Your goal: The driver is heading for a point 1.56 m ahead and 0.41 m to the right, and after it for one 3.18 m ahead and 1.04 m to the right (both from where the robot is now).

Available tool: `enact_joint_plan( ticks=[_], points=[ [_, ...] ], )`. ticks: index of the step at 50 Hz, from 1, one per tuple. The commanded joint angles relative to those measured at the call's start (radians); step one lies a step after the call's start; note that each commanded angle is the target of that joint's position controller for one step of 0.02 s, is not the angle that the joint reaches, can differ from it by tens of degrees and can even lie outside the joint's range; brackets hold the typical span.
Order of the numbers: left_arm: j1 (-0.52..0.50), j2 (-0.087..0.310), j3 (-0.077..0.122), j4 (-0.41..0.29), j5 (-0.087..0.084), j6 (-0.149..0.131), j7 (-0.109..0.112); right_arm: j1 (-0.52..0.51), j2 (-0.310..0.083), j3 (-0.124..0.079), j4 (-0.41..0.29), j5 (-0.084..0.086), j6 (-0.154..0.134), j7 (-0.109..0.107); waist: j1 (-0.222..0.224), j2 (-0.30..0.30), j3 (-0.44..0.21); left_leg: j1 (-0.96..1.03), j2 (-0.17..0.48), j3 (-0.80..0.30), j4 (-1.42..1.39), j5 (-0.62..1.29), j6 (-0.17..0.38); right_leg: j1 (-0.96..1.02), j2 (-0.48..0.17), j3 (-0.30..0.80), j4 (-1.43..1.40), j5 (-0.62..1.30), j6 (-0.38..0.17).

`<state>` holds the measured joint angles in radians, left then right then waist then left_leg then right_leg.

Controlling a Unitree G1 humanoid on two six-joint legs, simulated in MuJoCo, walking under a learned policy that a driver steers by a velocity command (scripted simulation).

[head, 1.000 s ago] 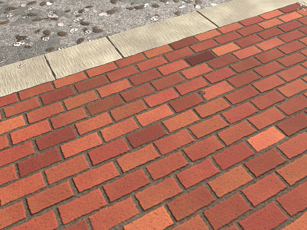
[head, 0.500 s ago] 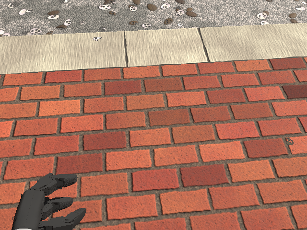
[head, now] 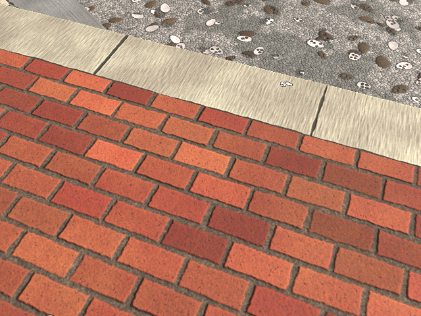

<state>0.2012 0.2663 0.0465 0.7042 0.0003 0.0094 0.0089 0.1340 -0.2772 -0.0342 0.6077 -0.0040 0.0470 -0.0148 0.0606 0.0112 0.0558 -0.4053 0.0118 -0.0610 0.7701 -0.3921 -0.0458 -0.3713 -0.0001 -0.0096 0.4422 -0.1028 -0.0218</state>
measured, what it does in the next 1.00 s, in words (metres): steps on the spot, turning right: left foot, then right foot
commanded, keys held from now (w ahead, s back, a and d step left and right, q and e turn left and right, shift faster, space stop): e+shift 0.56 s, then q+shift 0.18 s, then w+q+shift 0.26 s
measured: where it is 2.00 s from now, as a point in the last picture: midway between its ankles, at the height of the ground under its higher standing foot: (240, 195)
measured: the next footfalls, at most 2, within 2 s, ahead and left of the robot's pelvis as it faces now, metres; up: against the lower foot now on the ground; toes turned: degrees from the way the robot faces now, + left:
left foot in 0.04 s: +0.04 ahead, +0.13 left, +0.00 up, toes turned -4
right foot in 0.42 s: +0.02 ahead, -0.14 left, +0.00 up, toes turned -23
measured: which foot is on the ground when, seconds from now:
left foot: up 0.00-0.02, down 0.04-0.42, up 0.44-1.00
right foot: down 0.00-0.06, up 0.08-0.40, down 0.42-1.00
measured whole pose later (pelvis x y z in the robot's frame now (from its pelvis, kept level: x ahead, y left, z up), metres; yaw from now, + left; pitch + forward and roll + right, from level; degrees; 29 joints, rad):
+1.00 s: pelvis +0.09 -0.03 +0.00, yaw -19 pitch +3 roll -2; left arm 0.23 0.30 0.07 0.71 -0.02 -0.04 -0.01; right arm 0.29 -0.29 -0.06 0.72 0.04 -0.03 0.02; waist 0.00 -0.04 -0.05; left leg -0.38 0.09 0.06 0.71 -0.37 0.09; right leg -0.14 -0.03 -0.11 0.40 -0.32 0.00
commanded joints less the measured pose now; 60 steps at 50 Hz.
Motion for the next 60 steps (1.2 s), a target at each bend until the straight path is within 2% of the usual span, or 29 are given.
enact_joint_plan(
  ticks=[1, 2, 3, 4, 5, 6, 9, 15, 20, 21, 22, 23, 24, 26, 27, 32, 35, 37, 39, 41, 44, 49, 51, 52, 53, 54, 55, 57, 60],
  points=[
    [-0.030, 0.172, 0.037, -0.056, -0.027, -0.009, -0.014, 0.118, -0.085, -0.032, -0.011, -0.001, -0.013, 0.005, -0.079, -0.203, -0.143, 0.236, -0.069, 0.073, -0.323, 0.151, 0.050, 0.033, -0.161, 0.254, -0.112, -0.091, -0.156],
    [-0.005, 0.168, 0.037, -0.050, -0.031, -0.012, -0.014, 0.128, -0.123, -0.042, -0.016, -0.004, -0.013, 0.001, -0.082, -0.184, -0.145, 0.334, -0.018, 0.027, -0.349, 0.165, 0.089, -0.046, -0.141, 0.263, -0.086, -0.141, -0.105],
    [-0.013, 0.112, 0.022, -0.068, -0.019, -0.021, -0.020, 0.177, -0.183, -0.055, -0.023, -0.023, -0.008, -0.010, -0.095, -0.034, -0.174, 0.438, 0.172, -0.137, -0.379, 0.212, 0.160, -0.168, -0.077, 0.208, 0.072, -0.288, -0.036],
    [-0.059, 0.079, 0.018, -0.117, -0.031, -0.032, -0.016, 0.146, -0.258, -0.083, 0.000, -0.048, -0.001, -0.010, -0.085, 0.275, -0.129, 0.292, 0.367, -0.305, -0.462, 0.252, 0.289, -0.285, 0.047, 0.004, 0.265, -0.417, 0.016],
    [-0.063, 0.165, 0.046, -0.107, -0.022, -0.030, -0.007, 0.104, -0.204, -0.071, -0.028, -0.061, -0.018, -0.013, -0.108, 0.217, -0.108, 0.221, 0.404, -0.309, -0.488, 0.363, 0.345, -0.267, 0.004, 0.043, 0.516, -0.473, 0.057],
    [-0.014, 0.180, 0.065, -0.083, -0.031, -0.016, -0.001, 0.033, -0.144, -0.053, -0.041, -0.054, -0.033, -0.018, -0.066, 0.189, -0.095, 0.209, 0.365, -0.232, -0.474, 0.453, 0.318, -0.285, 0.006, 0.059, 0.663, -0.448, 0.069],
    [0.081, 0.139, 0.068, -0.043, -0.020, 0.037, 0.020, -0.078, -0.082, -0.037, -0.052, -0.012, -0.057, -0.029, -0.021, 0.146, -0.074, 0.229, 0.275, -0.036, -0.442, 0.544, 0.237, -0.326, -0.032, 0.058, 0.808, -0.303, 0.120],
    [-0.056, 0.059, 0.028, -0.158, -0.022, 0.040, -0.038, 0.008, -0.151, -0.074, -0.008, -0.008, -0.032, -0.040, -0.100, 0.146, -0.117, 0.323, 0.308, 0.081, -0.394, 0.548, 0.238, -0.209, -0.077, -0.039, 0.434, -0.248, 0.108],
    [0.042, 0.118, 0.066, -0.152, -0.025, 0.056, -0.043, -0.005, -0.164, -0.093, 0.022, 0.036, -0.050, -0.010, -0.041, 0.124, -0.131, 0.261, 0.323, 0.172, -0.219, 0.532, 0.143, 0.041, -0.006, -0.115, 0.127, -0.118, 0.008],
    [0.113, 0.173, 0.092, -0.133, -0.019, 0.054, -0.023, 0.055, -0.133, -0.089, 0.048, 0.028, -0.056, 0.000, -0.018, 0.006, -0.158, 0.162, 0.251, 0.238, -0.043, 0.438, 0.073, 0.208, 0.001, -0.041, 0.024, 0.083, -0.042],
    [0.166, 0.348, 0.136, -0.149, -0.013, 0.047, 0.000, 0.024, -0.066, -0.066, -0.016, -0.024, -0.063, 0.003, -0.024, -0.354, -0.168, -0.218, 0.099, 0.287, 0.325, -0.116, -0.043, 0.453, -0.269, 0.385, 0.012, 0.623, -0.199],
    [0.163, 0.348, 0.124, -0.176, 0.025, 0.017, -0.014, -0.088, -0.072, -0.059, -0.060, -0.031, -0.071, -0.002, 0.027, -0.335, -0.287, -0.368, -0.018, 0.056, 0.519, -0.332, -0.059, 0.471, -0.389, 0.629, -0.045, 0.603, -0.389],
    [0.143, 0.300, 0.110, -0.173, 0.025, -0.005, -0.024, -0.136, -0.115, -0.069, -0.058, -0.008, -0.072, -0.007, 0.044, -0.188, -0.274, -0.382, 0.005, -0.019, 0.563, -0.278, -0.034, 0.454, -0.359, 0.540, -0.068, 0.492, -0.362],
    [0.036, 0.233, 0.091, -0.174, -0.023, -0.009, -0.006, -0.114, -0.114, -0.071, -0.035, -0.006, -0.072, -0.025, -0.027, -0.080, -0.183, -0.377, 0.031, -0.046, 0.463, -0.109, -0.006, 0.358, -0.253, 0.416, -0.063, 0.317, -0.249],
    [-0.029, 0.213, 0.081, -0.190, -0.032, 0.002, 0.006, -0.091, -0.129, -0.077, -0.027, -0.012, -0.069, -0.031, -0.061, -0.094, -0.167, -0.323, 0.032, -0.048, 0.400, -0.046, -0.006, 0.284, -0.218, 0.378, -0.070, 0.282, -0.220],
    [-0.063, 0.162, 0.050, -0.190, 0.001, 0.012, 0.027, 0.010, -0.077, -0.053, 0.050, 0.000, -0.050, -0.014, -0.066, -0.099, -0.229, -0.146, 0.021, 0.012, 0.223, 0.085, -0.043, 0.224, -0.187, 0.252, -0.053, 0.329, -0.199],
    [-0.081, 0.086, 0.013, -0.154, 0.027, 0.004, 0.017, 0.018, -0.045, -0.033, 0.061, 0.004, -0.041, -0.001, -0.054, -0.137, -0.206, 0.012, 0.063, 0.024, 0.067, 0.121, -0.033, 0.132, -0.176, 0.199, -0.082, 0.167, -0.191],
    [-0.077, 0.109, 0.014, -0.129, 0.039, -0.003, 0.003, 0.000, -0.081, -0.040, 0.048, 0.013, -0.039, 0.005, -0.032, -0.158, -0.141, 0.058, 0.055, 0.046, 0.013, 0.108, -0.014, 0.079, -0.192, 0.207, -0.109, 0.017, -0.200],
    [-0.021, 0.225, 0.052, -0.108, 0.019, -0.008, -0.004, -0.005, -0.134, -0.049, 0.026, 0.033, -0.045, 0.010, 0.009, -0.193, -0.090, -0.029, 0.019, 0.098, 0.030, 0.022, 0.027, 0.106, -0.238, 0.303, -0.201, -0.476, -0.212],
    [0.012, 0.232, 0.057, -0.088, -0.001, -0.025, -0.001, -0.033, -0.145, -0.052, 0.008, 0.048, -0.058, 0.016, 0.024, -0.187, -0.015, -0.196, 0.053, 0.063, 0.049, -0.047, 0.075, 0.198, -0.320, 0.432, -0.256, -0.677, -0.217],
    [0.028, 0.199, 0.056, -0.068, -0.019, -0.061, 0.007, -0.012, -0.098, -0.042, 0.010, 0.047, -0.084, 0.029, 0.011, -0.125, -0.001, -0.326, 0.108, 0.024, 0.050, -0.066, 0.129, 0.363, -0.373, 0.423, -0.272, -0.590, -0.199],
    [-0.098, 0.188, 0.066, -0.088, -0.024, -0.072, -0.018, 0.122, -0.072, -0.038, 0.049, 0.051, -0.089, 0.043, -0.084, -0.073, -0.056, -0.029, 0.084, 0.150, -0.093, 0.037, 0.146, 0.223, -0.277, 0.134, -0.246, -0.441, -0.130],
    [-0.161, 0.156, 0.059, -0.098, -0.014, -0.071, -0.018, 0.309, -0.089, -0.053, 0.129, 0.041, -0.088, 0.036, -0.171, 0.010, -0.077, 0.235, -0.012, 0.251, -0.166, 0.100, 0.150, 0.056, -0.192, -0.028, -0.048, -0.434, -0.081],
    [-0.184, 0.096, 0.041, -0.113, 0.003, -0.079, -0.016, 0.464, -0.146, -0.082, 0.175, 0.039, -0.092, 0.030, -0.226, 0.125, -0.106, 0.428, -0.003, 0.145, -0.191, 0.027, 0.194, -0.095, -0.111, -0.137, 0.272, -0.280, -0.036],
    [-0.241, 0.011, 0.011, -0.178, 0.011, -0.097, -0.020, 0.551, -0.272, -0.107, 0.159, 0.036, -0.109, 0.029, -0.238, 0.368, -0.056, 0.576, 0.220, -0.426, -0.416, -0.213, 0.361, -0.487, 0.035, -0.134, 0.739, -0.397, 0.041],
    [-0.260, 0.041, 0.008, -0.218, -0.022, -0.136, -0.029, 0.504, -0.242, -0.091, 0.097, 0.031, -0.133, 0.045, -0.226, 0.292, -0.094, 0.677, 0.317, -0.804, -0.607, -0.403, 0.466, -0.707, 0.069, 0.076, 0.863, -0.425, 0.024],
    [-0.265, 0.095, 0.016, -0.219, -0.050, -0.165, -0.044, 0.440, -0.204, -0.081, 0.073, 0.022, -0.145, 0.046, -0.202, 0.172, -0.060, 0.698, 0.343, -0.774, -0.594, -0.382, 0.449, -0.787, 0.003, 0.115, 0.904, -0.368, 0.002],
    [-0.237, 0.105, 0.014, -0.187, -0.017, -0.185, -0.051, 0.400, -0.173, -0.066, 0.053, 0.022, -0.137, 0.041, -0.159, 0.027, -0.034, 0.593, 0.282, -0.593, -0.555, -0.243, 0.398, -0.695, -0.047, 0.109, 0.776, -0.238, -0.002],
    [-0.250, 0.125, 0.028, -0.176, 0.000, -0.171, -0.060, 0.343, -0.120, -0.038, 0.037, 0.029, -0.119, 0.011, -0.110, 0.036, 0.040, 0.407, 0.192, -0.417, -0.595, -0.030, 0.348, -0.527, -0.038, 0.089, 0.530, -0.089, 0.041]
  ],
)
